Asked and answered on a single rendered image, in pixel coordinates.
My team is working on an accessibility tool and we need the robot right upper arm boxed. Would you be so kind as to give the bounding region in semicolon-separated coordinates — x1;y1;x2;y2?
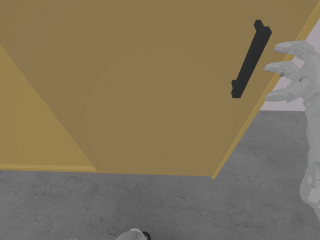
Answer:
299;161;320;222

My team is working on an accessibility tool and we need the wardrobe door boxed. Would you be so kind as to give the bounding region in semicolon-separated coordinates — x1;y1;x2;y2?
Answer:
0;0;320;177
0;44;93;167

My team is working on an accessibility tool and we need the right robot hand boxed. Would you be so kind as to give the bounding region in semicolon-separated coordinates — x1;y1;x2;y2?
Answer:
264;39;320;103

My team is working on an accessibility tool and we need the handle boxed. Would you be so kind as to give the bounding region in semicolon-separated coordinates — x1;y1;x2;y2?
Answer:
231;20;272;98

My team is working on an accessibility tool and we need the right robot forearm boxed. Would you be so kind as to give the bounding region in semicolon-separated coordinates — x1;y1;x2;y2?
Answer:
303;87;320;166

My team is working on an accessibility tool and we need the left robot shin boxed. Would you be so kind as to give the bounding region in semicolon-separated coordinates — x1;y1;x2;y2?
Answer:
130;228;143;235

